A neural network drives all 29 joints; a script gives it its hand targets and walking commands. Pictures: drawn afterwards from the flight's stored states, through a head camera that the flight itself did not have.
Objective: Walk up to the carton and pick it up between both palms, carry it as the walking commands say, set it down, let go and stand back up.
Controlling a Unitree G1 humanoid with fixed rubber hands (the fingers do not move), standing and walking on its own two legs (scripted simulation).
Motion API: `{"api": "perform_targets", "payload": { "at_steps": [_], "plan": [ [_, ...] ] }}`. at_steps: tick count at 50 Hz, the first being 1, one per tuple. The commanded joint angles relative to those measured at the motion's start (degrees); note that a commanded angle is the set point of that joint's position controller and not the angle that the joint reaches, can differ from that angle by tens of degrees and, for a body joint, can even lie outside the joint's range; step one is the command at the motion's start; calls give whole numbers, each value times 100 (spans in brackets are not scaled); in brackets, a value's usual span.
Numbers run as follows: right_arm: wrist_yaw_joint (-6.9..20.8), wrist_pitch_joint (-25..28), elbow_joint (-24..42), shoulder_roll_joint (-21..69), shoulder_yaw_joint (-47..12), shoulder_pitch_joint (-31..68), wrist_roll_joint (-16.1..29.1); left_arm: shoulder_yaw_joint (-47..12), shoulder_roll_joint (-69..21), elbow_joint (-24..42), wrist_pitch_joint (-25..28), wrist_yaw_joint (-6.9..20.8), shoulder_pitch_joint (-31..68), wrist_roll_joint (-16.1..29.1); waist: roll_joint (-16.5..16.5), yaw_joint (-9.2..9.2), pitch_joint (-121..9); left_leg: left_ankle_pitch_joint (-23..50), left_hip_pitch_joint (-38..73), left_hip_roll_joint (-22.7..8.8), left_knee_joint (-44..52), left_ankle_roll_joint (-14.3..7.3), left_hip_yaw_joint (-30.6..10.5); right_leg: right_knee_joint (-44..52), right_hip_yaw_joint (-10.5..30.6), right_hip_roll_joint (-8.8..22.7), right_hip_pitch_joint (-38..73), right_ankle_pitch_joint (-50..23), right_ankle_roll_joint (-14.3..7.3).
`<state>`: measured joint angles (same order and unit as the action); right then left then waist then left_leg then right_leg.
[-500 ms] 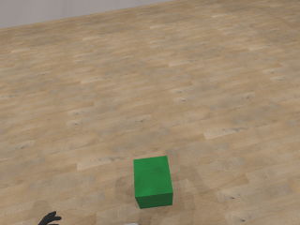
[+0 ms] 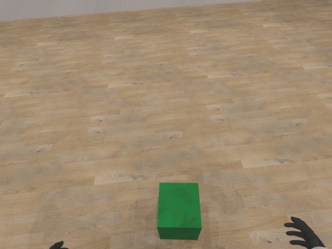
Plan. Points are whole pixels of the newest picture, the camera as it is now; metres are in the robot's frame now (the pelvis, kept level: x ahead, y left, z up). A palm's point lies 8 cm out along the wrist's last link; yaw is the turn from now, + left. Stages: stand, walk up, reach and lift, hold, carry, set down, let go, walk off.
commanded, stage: walk up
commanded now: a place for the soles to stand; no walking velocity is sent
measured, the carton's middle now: (178, 211) +0.41 +0.00 -0.64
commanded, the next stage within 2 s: reach and lift in 0.96 s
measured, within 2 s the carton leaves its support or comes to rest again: neither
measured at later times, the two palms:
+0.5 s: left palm out of the picture +0.10 +0.32 -0.08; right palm out of the picture +0.09 -0.31 -0.09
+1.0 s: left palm out of the picture +0.09 +0.31 -0.09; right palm out of the picture +0.09 -0.32 -0.09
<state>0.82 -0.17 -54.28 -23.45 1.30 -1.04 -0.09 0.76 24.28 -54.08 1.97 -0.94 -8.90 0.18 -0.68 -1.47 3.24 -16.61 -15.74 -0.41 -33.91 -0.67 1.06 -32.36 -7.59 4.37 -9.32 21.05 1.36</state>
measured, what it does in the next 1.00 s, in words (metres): stands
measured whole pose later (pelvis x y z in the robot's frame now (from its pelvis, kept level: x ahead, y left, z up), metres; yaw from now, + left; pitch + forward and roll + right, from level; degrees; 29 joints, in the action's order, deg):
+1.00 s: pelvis -0.02 -0.01 +0.01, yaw +1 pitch -2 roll +0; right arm 0.9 -0.6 -59.4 -23.1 1.8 -4.5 -1.2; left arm 2.4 22.9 -57.7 -0.6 0.6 -4.0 -1.0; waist -0.5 -0.1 3.0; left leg -10.1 -13.0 -0.4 -24.9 0.0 -0.4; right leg -23.6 -9.3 3.5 -6.2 15.3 0.7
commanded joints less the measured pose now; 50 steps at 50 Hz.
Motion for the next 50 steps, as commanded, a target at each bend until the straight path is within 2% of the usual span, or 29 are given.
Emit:
{"api": "perform_targets", "payload": {
  "at_steps": [1, 14, 22, 24, 32, 33, 40, 42, 43, 48, 49, 50],
  "plan": [
    [-50, 55, 95, -1092, 231, 190, -11, 197, 985, 122, 22, -25, 214, 7, -91, 131, -654, 2309, 513, -710, 692, -411, -722, 532, 457, 381, 126, -1876, -281],
    [-26, 94, -242, -978, 160, 224, -39, 205, 952, -127, -16, 51, 582, -67, -23, 113, -524, 1491, 404, -639, 1369, -227, -718, 1259, 499, 430, 465, -1120, -264],
    [-20, 89, -354, -989, 175, 100, -76, 231, 943, -178, -22, 71, 690, -91, 1, 138, -480, 1282, 357, -580, 1424, -169, -682, 1420, 510, 461, 498, -997, -283],
    [-36, 106, -354, -1004, 185, 51, -50, 235, 906, -202, -64, 79, 761, -73, 91, 179, -400, 1504, 339, -602, 1374, -157, -692, 1381, 477, 452, 415, -1048, -295],
    [-49, 99, -394, -1026, 198, -6, -76, 271, 912, -236, -86, 95, 774, -76, -17, 169, -505, 1530, 348, -596, 1345, -154, -685, 1412, 467, 454, 531, -1076, -305],
    [-50, 96, -391, -999, 187, -23, -62, 276, 928, -247, -85, 94, 774, -82, 83, 177, -510, 1572, 379, -581, 1309, -149, -670, 1414, 474, 470, 499, -1120, -304],
    [-48, 73, -367, -1003, 205, -69, -74, 288, 912, -235, -110, 95, 810, -91, 70, 188, -390, 1475, 274, -561, 1297, -143, -680, 1419, 446, 466, 455, -963, -319],
    [-46, 73, -362, -1033, 212, -44, -83, 300, 919, -209, -111, 99, 795, -87, -28, 181, -375, 1345, 252, -555, 1310, -143, -686, 1445, 480, 488, 415, -839, -336],
    [-42, 71, -358, -1003, 211, -54, -86, 309, 920, -208, -113, 104, 794, -83, 35, 175, -392, 1327, 277, -543, 1301, -141, -667, 1455, 460, 487, 415, -790, -339],
    [-45, 79, -333, -1019, 204, -85, -98, 317, 918, -199, -119, 107, 771, -91, 41, 162, -460, 1584, 256, -555, 1268, -165, -698, 1346, 432, 463, 552, -1055, -332],
    [196, -161, 1678, -204, 636, 816, -209, 830, 322, 1812, -458, 262, 1792, -321, 446, -213, -103, 485, 106, 390, 725, 15, 200, 706, 321, -453, -953, -481, -91],
    [220, -346, 2077, -290, 571, 543, -195, 838, 448, 2571, -739, 307, 1589, -315, 208, -205, 13, 326, 464, 391, 650, 105, 283, 810, 315, -447, -880, -243, -113]
  ]
}}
